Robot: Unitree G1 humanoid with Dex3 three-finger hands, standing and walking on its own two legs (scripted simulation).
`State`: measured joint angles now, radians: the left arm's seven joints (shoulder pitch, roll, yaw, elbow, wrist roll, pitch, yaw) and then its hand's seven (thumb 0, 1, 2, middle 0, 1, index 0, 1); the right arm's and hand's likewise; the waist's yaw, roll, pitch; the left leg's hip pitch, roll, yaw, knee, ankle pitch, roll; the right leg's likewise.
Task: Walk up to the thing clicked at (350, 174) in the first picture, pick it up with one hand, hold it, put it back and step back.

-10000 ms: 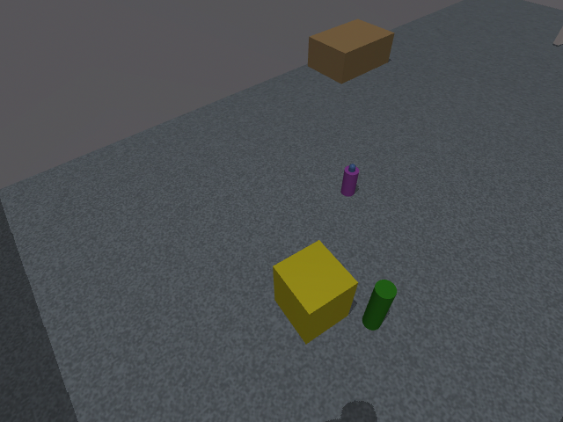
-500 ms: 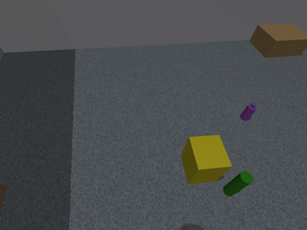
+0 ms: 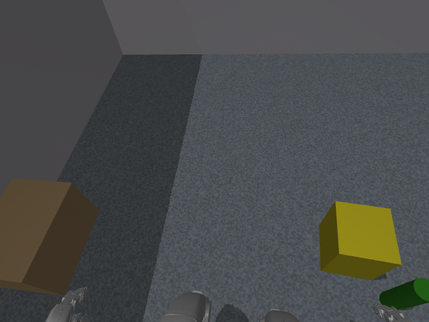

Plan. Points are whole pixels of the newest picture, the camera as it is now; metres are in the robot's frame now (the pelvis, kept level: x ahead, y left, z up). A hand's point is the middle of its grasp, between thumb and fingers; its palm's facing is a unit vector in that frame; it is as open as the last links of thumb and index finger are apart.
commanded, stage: walk up
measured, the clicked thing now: out of the picture +0.74 -1.11 -0.66
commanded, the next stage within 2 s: stand in 1.28 s
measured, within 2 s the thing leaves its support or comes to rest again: neither
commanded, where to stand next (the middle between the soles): +0.08 +0.02 m, yaw +12 degrees
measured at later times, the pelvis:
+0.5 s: pelvis +0.00 +0.01 -0.01, yaw +11 degrees
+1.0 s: pelvis +0.01 -0.01 +0.01, yaw +16 degrees
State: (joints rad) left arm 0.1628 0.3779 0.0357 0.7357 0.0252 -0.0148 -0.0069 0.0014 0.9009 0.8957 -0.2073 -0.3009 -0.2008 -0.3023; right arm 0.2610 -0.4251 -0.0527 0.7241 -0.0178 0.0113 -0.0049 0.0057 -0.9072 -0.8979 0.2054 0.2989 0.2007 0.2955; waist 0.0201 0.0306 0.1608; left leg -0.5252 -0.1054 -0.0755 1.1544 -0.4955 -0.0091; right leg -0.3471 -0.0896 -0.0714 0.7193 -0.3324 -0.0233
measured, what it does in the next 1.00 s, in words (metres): steps on the spot, turning left: left foot, then right foot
